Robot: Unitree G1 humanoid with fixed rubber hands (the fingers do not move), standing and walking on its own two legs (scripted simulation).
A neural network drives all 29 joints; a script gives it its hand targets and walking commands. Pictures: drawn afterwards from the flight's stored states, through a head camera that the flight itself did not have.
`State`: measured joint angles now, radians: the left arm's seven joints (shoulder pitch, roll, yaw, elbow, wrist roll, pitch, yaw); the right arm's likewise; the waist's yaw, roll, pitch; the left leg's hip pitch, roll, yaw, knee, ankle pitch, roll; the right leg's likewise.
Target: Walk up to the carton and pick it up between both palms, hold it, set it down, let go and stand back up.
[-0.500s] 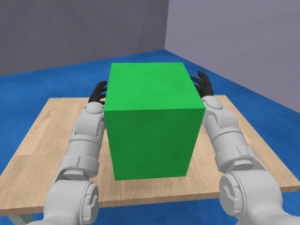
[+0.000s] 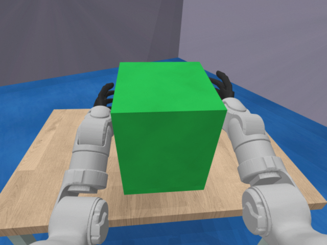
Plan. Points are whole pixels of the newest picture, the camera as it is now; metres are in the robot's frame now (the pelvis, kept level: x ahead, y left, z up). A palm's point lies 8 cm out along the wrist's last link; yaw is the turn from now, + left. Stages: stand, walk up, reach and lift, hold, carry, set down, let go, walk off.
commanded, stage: hold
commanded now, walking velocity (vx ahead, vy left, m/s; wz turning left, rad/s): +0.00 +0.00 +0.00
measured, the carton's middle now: (162, 126) +0.37 +0.05 +0.18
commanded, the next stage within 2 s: none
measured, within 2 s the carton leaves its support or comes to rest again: neither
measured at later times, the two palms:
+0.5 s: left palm (106, 112) +0.36 +0.18 +0.22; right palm (229, 104) +0.38 -0.11 +0.25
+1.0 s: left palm (106, 112) +0.36 +0.18 +0.22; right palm (230, 104) +0.38 -0.11 +0.25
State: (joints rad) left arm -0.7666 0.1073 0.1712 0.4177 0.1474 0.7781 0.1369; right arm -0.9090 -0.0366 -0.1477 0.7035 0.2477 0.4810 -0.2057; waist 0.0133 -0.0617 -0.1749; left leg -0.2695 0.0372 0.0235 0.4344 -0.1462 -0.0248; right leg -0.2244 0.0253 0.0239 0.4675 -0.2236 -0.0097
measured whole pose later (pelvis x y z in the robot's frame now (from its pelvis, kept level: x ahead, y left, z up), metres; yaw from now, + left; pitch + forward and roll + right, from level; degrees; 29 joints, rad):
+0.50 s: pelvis +0.00 +0.00 +0.00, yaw +0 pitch -1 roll +0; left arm -0.77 0.10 0.17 0.41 0.15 0.80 0.14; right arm -0.91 -0.04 -0.16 0.70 0.25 0.50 -0.20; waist -0.01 -0.06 -0.17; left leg -0.27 0.04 0.02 0.43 -0.14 -0.02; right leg -0.22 0.03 0.02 0.47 -0.22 -0.01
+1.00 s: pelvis +0.00 +0.00 +0.00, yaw +0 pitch -1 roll +0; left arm -0.77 0.10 0.17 0.41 0.15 0.80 0.14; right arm -0.91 -0.04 -0.16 0.70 0.25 0.50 -0.20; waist -0.01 -0.06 -0.17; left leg -0.27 0.04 0.02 0.43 -0.14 -0.02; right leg -0.22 0.03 0.02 0.47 -0.22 -0.01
